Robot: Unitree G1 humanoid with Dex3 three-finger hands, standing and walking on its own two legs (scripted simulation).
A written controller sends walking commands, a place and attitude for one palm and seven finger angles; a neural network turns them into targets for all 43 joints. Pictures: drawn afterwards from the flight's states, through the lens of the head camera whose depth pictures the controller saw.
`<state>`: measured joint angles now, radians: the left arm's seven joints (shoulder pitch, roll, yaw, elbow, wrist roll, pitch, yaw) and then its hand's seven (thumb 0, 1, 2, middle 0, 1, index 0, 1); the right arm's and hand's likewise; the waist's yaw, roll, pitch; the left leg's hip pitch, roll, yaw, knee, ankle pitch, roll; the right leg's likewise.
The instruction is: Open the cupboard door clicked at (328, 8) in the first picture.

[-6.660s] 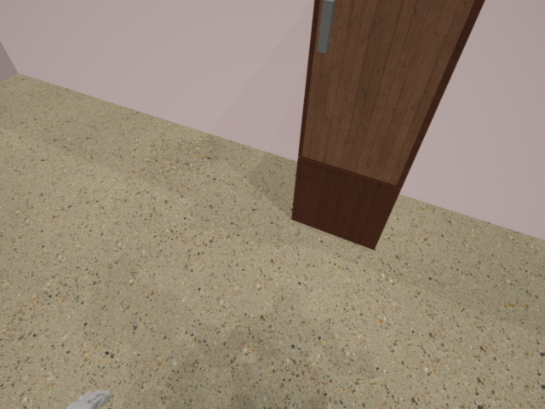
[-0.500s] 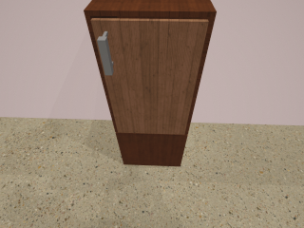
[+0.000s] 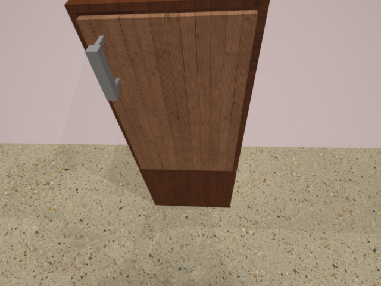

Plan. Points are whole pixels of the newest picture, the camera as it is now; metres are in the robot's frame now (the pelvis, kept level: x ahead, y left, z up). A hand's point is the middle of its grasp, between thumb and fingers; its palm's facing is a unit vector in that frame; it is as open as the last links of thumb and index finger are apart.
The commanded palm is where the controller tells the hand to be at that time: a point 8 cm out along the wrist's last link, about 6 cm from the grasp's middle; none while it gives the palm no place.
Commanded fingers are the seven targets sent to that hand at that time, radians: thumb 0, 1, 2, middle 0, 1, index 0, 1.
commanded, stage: come to a stop and stand still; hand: left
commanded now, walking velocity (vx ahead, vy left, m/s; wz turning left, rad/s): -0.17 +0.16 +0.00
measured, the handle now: (107, 68) +0.54 +0.21 +0.17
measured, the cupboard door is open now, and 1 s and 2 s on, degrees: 0 0 0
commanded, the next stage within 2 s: look again from close up in 0.68 s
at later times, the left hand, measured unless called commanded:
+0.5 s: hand out of the picture -0.01 +0.20 -0.16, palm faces +0.08 -0.98 -0.21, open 7.3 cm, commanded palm none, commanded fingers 0.00 0.90 0.90 -0.20 -0.30 -0.20 -0.30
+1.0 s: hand out of the picture +0.00 +0.21 -0.15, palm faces -0.04 -0.98 -0.22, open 7.3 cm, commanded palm none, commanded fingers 0.00 0.90 0.90 -0.20 -0.30 -0.20 -0.30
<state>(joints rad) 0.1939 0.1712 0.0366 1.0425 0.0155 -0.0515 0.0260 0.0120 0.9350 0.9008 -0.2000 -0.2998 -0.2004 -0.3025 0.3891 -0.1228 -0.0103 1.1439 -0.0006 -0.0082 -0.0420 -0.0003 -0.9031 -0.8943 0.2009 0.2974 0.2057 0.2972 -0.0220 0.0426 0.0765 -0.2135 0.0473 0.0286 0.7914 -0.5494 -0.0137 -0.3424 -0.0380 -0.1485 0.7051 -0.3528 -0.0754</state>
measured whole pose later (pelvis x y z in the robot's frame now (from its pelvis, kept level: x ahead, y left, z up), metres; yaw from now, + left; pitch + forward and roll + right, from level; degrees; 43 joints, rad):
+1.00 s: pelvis -0.02 +0.03 +0.02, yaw -2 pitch -1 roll +0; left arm 0.29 0.15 -0.01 1.08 0.01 -0.01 0.03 0.01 0.92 0.90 -0.20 -0.30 -0.20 -0.30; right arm 0.37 -0.16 0.00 1.07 -0.02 -0.01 -0.01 0.00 -0.91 -0.89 0.20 0.30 0.20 0.30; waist -0.03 0.03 0.00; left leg -0.24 0.01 0.07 0.52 -0.27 0.02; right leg -0.25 -0.02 -0.07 0.52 -0.26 -0.02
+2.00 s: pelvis -0.03 +0.01 -0.04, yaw +2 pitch +7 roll -3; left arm 0.36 0.27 0.27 0.00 -0.33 -0.46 -0.40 0.01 0.38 0.68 -0.24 -0.64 -0.24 -0.64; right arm 0.18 -0.25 0.02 0.58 0.03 -0.26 -0.06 0.01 -0.90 -0.89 0.20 0.30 0.21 0.30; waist 0.05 0.02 -0.07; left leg -0.65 0.04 -0.05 0.99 -0.47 -0.01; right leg -0.59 -0.01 -0.17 0.92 -0.45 -0.05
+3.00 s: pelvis -0.01 +0.04 +0.02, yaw +1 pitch -1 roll -1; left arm -0.21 0.49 0.46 0.25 -0.32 0.08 -0.48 -0.01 -0.50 0.30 -0.30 -1.20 -0.30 -1.20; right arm 0.25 -0.26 0.10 0.62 0.08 -0.24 -0.12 0.01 -0.90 -0.89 0.20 0.30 0.21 0.30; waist 0.05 0.04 -0.02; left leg -0.22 0.01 0.03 0.53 -0.29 0.03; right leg -0.19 -0.02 -0.11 0.48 -0.26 -0.01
